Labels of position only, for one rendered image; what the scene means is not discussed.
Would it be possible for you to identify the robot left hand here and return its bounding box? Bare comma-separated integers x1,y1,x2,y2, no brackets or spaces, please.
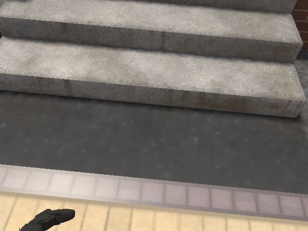
19,209,75,231

